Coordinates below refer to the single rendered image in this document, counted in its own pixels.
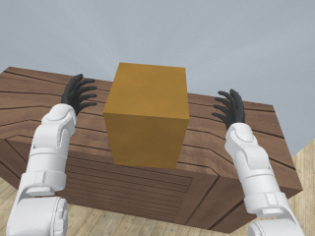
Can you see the right robot forearm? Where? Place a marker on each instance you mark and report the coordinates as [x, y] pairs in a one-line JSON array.
[[263, 196]]

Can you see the robot left upper arm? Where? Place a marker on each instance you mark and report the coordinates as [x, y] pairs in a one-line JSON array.
[[46, 216]]

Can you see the left robot forearm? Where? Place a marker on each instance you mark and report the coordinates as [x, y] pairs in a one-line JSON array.
[[45, 172]]

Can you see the robot right hand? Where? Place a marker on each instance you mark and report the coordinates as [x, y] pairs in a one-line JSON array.
[[235, 108]]

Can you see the robot right upper arm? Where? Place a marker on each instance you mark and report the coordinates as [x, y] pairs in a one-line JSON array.
[[274, 227]]

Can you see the pedestal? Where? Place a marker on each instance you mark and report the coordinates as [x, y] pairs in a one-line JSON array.
[[203, 191]]

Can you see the robot left hand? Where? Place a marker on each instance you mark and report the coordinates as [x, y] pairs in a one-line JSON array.
[[73, 90]]

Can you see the carton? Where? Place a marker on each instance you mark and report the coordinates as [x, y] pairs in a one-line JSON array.
[[146, 115]]

